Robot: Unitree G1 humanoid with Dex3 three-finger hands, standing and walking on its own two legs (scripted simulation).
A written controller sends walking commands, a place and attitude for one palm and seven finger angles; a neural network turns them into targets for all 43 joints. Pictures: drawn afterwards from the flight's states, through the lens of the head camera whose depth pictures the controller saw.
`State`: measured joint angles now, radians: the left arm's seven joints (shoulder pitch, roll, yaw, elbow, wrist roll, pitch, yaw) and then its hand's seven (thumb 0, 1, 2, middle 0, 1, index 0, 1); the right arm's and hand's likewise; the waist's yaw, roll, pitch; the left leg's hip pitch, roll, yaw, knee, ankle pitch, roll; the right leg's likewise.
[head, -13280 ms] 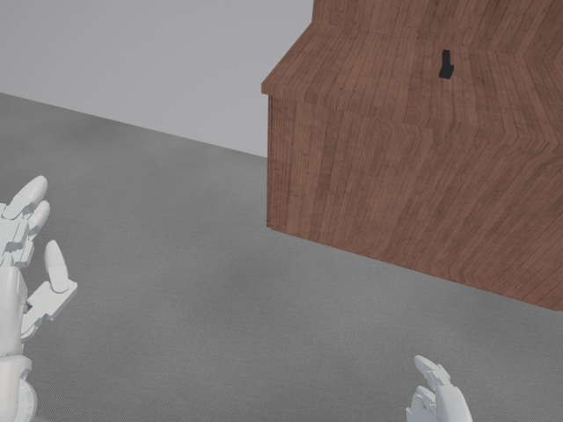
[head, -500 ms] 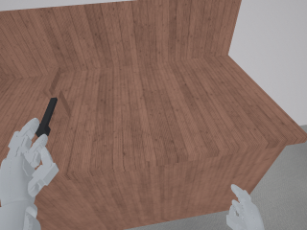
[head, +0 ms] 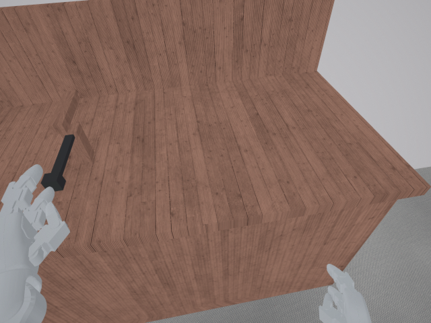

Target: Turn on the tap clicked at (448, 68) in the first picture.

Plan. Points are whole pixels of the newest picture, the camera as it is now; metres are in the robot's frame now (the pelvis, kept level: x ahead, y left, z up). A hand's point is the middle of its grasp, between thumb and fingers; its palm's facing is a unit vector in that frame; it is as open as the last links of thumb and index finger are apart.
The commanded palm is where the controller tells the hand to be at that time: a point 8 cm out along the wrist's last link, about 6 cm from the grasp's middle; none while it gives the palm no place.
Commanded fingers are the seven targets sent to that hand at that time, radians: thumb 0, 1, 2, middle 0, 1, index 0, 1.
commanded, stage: reach beside the lever's end, fingers flat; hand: left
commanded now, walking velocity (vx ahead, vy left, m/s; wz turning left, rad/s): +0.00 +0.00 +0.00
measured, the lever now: (53, 182) +0.31 +0.36 +0.10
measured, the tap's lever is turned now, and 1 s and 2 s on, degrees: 0 0 0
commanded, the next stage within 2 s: none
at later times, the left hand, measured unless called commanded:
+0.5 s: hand (44, 218) +0.22 +0.31 +0.13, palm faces +0.54 -0.84 -0.11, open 7.5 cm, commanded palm +0.18 +0.35 +0.13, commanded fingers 0.00 0.90 0.90 -0.17 -0.23 -0.17 -0.23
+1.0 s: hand (31, 209) +0.24 +0.36 +0.11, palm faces +0.56 -0.82 -0.12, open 7.7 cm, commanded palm +0.20 +0.40 +0.11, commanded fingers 0.00 0.90 0.90 -0.15 -0.16 -0.15 -0.16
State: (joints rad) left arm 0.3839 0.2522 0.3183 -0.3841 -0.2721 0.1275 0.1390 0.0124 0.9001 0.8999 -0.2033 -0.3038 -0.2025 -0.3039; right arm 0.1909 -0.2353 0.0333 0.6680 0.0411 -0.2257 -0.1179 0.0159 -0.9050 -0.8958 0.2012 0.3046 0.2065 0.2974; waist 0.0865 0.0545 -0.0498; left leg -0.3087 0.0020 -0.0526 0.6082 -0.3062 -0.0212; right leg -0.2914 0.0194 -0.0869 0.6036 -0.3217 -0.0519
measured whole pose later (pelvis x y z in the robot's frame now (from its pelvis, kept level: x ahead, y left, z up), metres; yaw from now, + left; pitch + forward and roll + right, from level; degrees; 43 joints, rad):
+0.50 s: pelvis -0.01 +0.02 +0.00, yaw +0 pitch +1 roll +0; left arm 0.25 0.28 0.40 -0.17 -0.27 0.03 0.09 0.01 0.90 0.90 -0.18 -0.25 -0.18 -0.25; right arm 0.18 -0.24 0.03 0.70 0.04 -0.25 -0.13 0.02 -0.90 -0.90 0.20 0.30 0.21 0.30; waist 0.08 0.05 -0.03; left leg -0.33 -0.01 -0.04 0.60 -0.29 0.00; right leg -0.31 0.00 -0.08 0.59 -0.30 -0.03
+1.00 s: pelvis +0.00 +0.02 +0.00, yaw +0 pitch +3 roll +0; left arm 0.12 0.36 0.53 0.10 -0.28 -0.04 -0.03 0.01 0.90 0.90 -0.16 -0.19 -0.16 -0.19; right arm 0.20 -0.26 0.01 0.71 0.05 -0.23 -0.13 0.01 -0.91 -0.90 0.20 0.30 0.21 0.30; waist 0.07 0.04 -0.04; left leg -0.37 -0.01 -0.04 0.62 -0.31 0.00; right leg -0.35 0.00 -0.07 0.60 -0.31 -0.03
